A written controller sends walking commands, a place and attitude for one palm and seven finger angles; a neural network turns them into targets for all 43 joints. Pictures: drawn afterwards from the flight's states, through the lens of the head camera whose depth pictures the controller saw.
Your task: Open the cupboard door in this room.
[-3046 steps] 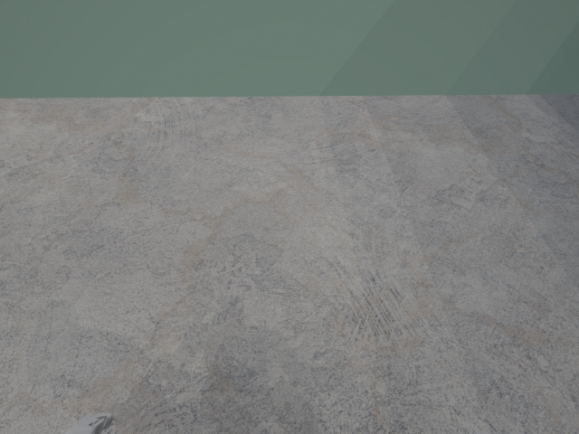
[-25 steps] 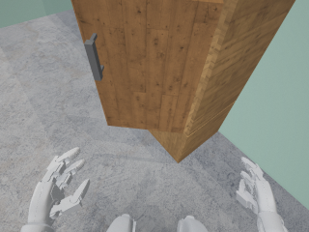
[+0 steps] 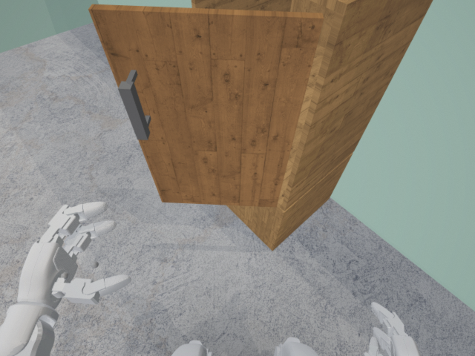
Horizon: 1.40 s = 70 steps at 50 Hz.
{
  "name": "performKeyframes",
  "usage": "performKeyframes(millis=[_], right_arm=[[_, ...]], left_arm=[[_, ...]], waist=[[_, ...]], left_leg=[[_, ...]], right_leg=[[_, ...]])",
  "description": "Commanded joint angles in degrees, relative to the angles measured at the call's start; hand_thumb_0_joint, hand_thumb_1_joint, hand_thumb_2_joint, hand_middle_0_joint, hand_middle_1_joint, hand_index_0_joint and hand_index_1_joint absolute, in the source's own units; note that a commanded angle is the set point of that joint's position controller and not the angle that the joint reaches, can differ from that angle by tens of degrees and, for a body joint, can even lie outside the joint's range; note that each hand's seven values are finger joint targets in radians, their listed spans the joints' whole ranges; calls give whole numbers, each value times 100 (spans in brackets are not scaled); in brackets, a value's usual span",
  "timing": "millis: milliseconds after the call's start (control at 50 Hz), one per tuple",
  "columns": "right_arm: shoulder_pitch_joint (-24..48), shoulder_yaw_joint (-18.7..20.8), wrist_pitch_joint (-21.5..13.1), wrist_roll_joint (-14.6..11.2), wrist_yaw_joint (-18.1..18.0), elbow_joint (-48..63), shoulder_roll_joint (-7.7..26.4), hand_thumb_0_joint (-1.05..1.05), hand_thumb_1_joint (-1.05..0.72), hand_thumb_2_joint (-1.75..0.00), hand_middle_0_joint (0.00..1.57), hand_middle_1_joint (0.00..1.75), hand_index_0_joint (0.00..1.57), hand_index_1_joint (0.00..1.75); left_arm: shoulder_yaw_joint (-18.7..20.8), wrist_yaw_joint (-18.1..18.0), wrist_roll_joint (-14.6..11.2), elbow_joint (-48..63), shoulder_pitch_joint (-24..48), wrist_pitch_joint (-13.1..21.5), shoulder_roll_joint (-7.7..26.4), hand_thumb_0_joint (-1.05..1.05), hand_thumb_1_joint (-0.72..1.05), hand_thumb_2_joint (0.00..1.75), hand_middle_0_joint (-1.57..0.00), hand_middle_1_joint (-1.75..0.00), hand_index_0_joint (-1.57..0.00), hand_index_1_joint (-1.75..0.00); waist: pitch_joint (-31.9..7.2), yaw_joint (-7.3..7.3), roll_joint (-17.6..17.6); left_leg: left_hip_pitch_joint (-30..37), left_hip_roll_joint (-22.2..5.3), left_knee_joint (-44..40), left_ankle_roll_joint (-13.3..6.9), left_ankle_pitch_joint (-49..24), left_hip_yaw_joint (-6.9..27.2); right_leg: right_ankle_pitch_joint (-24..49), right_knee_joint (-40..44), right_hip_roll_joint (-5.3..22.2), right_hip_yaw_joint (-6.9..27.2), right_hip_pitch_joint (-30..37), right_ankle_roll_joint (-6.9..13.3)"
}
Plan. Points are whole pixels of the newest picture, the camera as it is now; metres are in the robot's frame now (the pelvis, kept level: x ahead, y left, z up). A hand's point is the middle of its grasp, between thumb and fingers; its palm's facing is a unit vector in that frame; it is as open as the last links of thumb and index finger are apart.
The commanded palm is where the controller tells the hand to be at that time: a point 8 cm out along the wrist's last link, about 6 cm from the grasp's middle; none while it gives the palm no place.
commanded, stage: raise the hand with hooked fingers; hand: left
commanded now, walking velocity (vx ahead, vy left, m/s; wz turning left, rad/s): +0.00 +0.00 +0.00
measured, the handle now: (138, 106) +0.55 +0.23 +0.08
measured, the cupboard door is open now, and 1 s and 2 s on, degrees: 46 46 46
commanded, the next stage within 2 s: move the hooked fingers beside the handle in 1.12 s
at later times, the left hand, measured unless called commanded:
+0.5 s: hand (54, 222) +0.28 +0.28 +0.10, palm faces +0.05 -1.00 -0.04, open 13.9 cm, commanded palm +0.26 +0.33 +0.10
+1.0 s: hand (57, 208) +0.30 +0.28 +0.11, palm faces +0.05 -1.00 -0.03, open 14.0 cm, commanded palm +0.27 +0.32 +0.11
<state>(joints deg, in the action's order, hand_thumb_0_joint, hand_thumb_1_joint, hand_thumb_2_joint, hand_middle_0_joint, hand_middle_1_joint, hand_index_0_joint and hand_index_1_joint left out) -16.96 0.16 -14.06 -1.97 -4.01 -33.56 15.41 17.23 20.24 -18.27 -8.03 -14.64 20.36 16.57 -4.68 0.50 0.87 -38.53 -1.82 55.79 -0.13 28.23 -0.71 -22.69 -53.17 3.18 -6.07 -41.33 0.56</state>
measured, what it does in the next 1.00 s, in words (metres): stands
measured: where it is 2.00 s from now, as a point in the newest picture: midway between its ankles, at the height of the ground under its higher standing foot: outside the picture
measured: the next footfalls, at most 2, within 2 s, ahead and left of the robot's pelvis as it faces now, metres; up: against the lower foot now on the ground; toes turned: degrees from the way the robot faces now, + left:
none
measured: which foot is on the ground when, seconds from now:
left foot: down 0.00-1.00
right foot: down 0.00-1.00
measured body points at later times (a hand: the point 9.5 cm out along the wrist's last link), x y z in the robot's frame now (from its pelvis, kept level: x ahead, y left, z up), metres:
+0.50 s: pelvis +0.01 +0.01 +0.02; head +0.04 +0.02 +0.47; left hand +0.27 +0.33 +0.10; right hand +0.18 -0.22 -0.05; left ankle -0.01 +0.12 -0.68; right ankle +0.04 -0.12 -0.68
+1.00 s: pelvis +0.01 +0.01 +0.03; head +0.04 +0.01 +0.48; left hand +0.29 +0.33 +0.11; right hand +0.15 -0.25 -0.05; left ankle -0.01 +0.12 -0.68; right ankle +0.04 -0.12 -0.68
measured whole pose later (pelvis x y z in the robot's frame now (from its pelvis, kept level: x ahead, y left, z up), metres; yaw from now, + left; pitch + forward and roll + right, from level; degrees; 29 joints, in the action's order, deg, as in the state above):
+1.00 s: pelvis +0.01 +0.01 +0.03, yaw -1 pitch +6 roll -1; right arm -17.0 -2.0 -12.1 -1.9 -5.2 -33.7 16.0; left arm 25.8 28.0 -19.0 -25.7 4.3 14.8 22.9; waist -2.5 -0.1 0.6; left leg -27.4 -1.6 44.7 -0.6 23.8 -1.9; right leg -17.8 -41.9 2.6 -5.2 -30.4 0.0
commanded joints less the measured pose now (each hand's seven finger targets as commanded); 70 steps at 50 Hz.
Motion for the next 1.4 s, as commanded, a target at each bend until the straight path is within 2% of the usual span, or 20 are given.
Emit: performKeyframes(millis=[0,80,200,440,520,560,600,640,740,780,820,860,920,1020,1120,1200,1260,1300,1360,1380], right_arm=[[317,224,-372,-33,-83,930,741,0,-90,-90,20,30,20,30],[282,187,-352,-32,-74,884,770,0,-90,-90,20,30,20,30],[299,145,-268,-45,-79,910,818,0,-90,-90,20,30,20,30],[312,49,-180,-41,-161,849,855,0,-90,-90,20,30,20,30],[302,33,-158,-43,-186,814,867,0,-90,-90,20,30,20,30],[280,22,-149,-25,-198,811,891,0,-90,-90,20,30,20,30],[264,24,-134,-42,-213,783,885,0,-90,-90,20,30,20,30],[238,41,-128,-50,-207,789,891,0,-90,-90,20,30,20,30],[213,77,-123,-31,-142,827,913,0,-90,-90,20,30,20,30],[189,92,-99,-18,-144,827,918,0,-90,-90,20,30,20,30],[204,90,-99,-22,-148,820,894,0,-90,-90,20,30,20,30],[203,82,-94,-6,-162,806,906,0,-90,-90,20,30,20,30],[229,82,-100,-24,-180,795,873,0,-90,-90,20,30,20,30],[248,66,-93,-25,-216,771,882,0,-90,-90,20,30,20,30],[285,53,-97,-34,-229,790,870,0,-90,-90,20,30,20,30],[298,44,-102,-31,-232,812,860,0,-90,-90,20,30,20,30],[234,34,-66,-21,-280,699,910,0,-90,-90,20,30,20,30],[241,16,-55,-39,-292,681,877,0,-90,-90,20,30,20,30],[121,28,-21,-21,-316,606,944,0,-90,-90,20,30,20,30],[113,36,-13,-36,-315,584,939,0,-90,-90,20,30,20,30]], left_arm=[[735,133,-206,1116,741,380,1240,0,-27,40,-28,-105,-28,-105],[719,208,-257,963,982,288,1233,0,-36,36,-29,-111,-29,-111],[867,399,-272,625,1479,12,1466,0,-50,30,-30,-120,-30,-120],[1122,657,-262,-51,2636,-319,1884,0,-50,30,-30,-120,-30,-120],[1209,768,-238,-213,3006,-348,2093,0,-50,30,-30,-120,-30,-120],[1351,785,-263,-345,3151,-350,2270,0,-50,30,-30,-120,-30,-120],[1340,833,-256,-496,3283,-371,2254,0,-50,30,-30,-120,-30,-120],[1212,915,-301,-802,3044,-447,2030,0,-50,30,-30,-120,-30,-120],[1292,875,-248,-611,3000,-388,2162,0,-50,30,-30,-120,-30,-120],[1399,828,-273,-609,3022,-327,2222,0,-50,30,-30,-120,-30,-120],[1388,781,-253,-508,3115,-267,2220,0,-50,30,-30,-120,-30,-120],[1429,757,-276,-511,3186,-208,2281,0,-50,30,-30,-120,-30,-120],[1359,765,-242,-487,3180,-160,2201,0,-50,30,-30,-120,-30,-120],[1349,836,-281,-718,3141,-218,2168,0,-50,30,-30,-120,-30,-120],[1338,861,-268,-691,3251,-242,2201,0,-50,30,-30,-120,-30,-120],[1359,858,-266,-723,3214,-228,2211,0,-50,30,-30,-120,-30,-120],[1487,867,-259,-986,3853,-204,2484,0,-50,30,-30,-120,-30,-120],[1364,916,-195,-1165,4049,-186,2403,0,-50,30,-30,-120,-30,-120],[1388,1001,-164,-1554,4384,-168,2589,0,-50,30,-30,-120,-30,-120],[1319,1047,-138,-1607,4553,-135,2560,0,-50,30,-30,-120,-30,-120]], waist=[[-1334,-116,221],[-1213,-69,314],[-1143,-73,355],[-1116,-53,339],[-1180,-76,565],[-1160,-99,376],[-1182,-103,494],[-1026,-86,321],[-1128,-146,420],[-1155,-147,203],[-1149,-128,529],[-1101,-106,327],[-1173,-113,545],[-1069,-78,273],[-1125,-89,397],[-1129,-90,242],[-1025,15,91],[-1075,35,461],[-1163,90,165],[-1246,110,243]], left_leg=[[388,224,-1049,-66,-1557,120],[655,199,-1152,-41,-1930,152],[853,188,-1350,-15,-1896,164],[1232,160,-1664,20,-1999,236],[1386,163,-1745,28,-2068,228],[1389,153,-1791,29,-2124,258],[1428,158,-1845,34,-2178,243],[1357,169,-1861,12,-2048,202],[1425,168,-1888,22,-2264,199],[1382,169,-1888,9,-2288,191],[1425,189,-1897,13,-2079,147],[1367,188,-1889,-16,-1970,145],[1388,204,-1903,-18,-1924,116],[1256,202,-1878,-43,-1837,102],[1233,218,-1852,-50,-1772,74],[1199,215,-1833,-57,-1747,81],[1094,202,-1764,-61,-1628,83],[1121,227,-1757,-49,-1579,57],[1037,199,-1668,-65,-1674,76],[1058,206,-1667,-63,-1683,76]], right_leg=[[865,838,-244,373,1533,35],[1345,835,-308,269,1568,59],[1340,1007,-326,230,1671,71],[1381,1255,-358,178,1795,96],[1395,1332,-353,207,1860,118],[1437,1357,-373,197,1968,136],[1481,1391,-360,199,1986,129],[1427,1465,-349,199,1932,113],[1573,1444,-343,199,1986,120],[1634,1442,-360,212,2083,119],[1460,1479,-342,246,1980,110],[1410,1509,-350,279,2061,119],[1395,1527,-326,311,2082,109],[1416,1563,-320,338,2110,88],[1373,1570,-300,389,2135,83],[1354,1558,-306,397,2159,77],[1248,1557,-312,446,2049,65],[1199,1549,-290,469,1977,76],[1333,1484,-302,484,2004,75],[1365,1471,-293,486,1992,67]])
